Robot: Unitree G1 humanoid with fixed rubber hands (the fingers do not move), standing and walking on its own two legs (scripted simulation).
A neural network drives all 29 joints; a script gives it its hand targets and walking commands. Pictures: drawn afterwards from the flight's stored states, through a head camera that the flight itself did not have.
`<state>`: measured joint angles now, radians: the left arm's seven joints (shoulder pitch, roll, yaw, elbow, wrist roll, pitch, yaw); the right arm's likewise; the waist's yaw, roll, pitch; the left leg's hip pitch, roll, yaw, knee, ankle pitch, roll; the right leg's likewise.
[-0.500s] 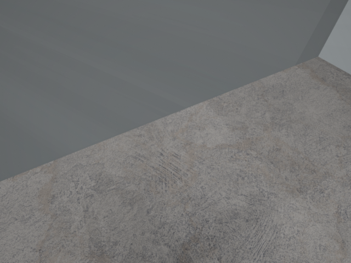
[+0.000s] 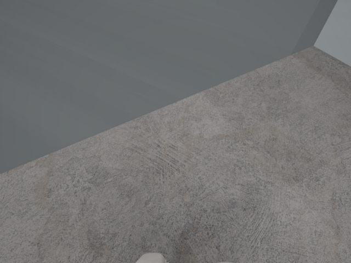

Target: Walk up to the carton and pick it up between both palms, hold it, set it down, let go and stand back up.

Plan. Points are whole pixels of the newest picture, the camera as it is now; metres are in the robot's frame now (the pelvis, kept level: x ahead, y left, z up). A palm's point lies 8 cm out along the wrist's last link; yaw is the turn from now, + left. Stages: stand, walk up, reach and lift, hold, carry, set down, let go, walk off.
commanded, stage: walk up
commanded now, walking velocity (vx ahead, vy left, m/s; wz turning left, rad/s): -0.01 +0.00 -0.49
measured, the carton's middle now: out of the picture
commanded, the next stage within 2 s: none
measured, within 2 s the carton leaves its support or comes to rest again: neither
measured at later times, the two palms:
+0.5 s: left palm out of the picture +0.10 +0.27 -0.14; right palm out of the picture -0.11 -0.16 -0.12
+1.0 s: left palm out of the picture +0.06 +0.24 -0.12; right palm out of the picture -0.12 -0.22 -0.12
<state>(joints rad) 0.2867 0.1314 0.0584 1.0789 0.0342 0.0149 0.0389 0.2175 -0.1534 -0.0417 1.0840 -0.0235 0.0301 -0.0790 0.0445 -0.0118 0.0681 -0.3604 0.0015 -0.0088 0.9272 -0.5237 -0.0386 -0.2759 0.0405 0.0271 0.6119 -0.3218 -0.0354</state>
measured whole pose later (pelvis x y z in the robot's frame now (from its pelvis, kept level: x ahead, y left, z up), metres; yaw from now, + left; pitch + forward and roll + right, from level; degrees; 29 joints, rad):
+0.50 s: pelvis -0.05 +0.06 +0.00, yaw -21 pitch +1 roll +1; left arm 0.16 0.23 0.12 0.98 0.03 0.10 -0.01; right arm 0.33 -0.11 -0.02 0.90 -0.03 -0.02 -0.06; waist -0.01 -0.07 0.03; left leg -0.28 0.06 0.31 0.54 -0.27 0.07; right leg -0.44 -0.07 0.02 1.09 -0.45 0.07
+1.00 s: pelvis -0.11 +0.05 +0.00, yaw -32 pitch +1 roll +0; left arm 0.22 0.19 0.05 0.92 0.02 0.01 0.02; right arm 0.10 -0.23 -0.04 0.85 -0.01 0.05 -0.04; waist 0.04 0.03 0.07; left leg -0.42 0.07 0.02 0.92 -0.46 -0.06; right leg -0.28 0.04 -0.01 0.57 -0.30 -0.05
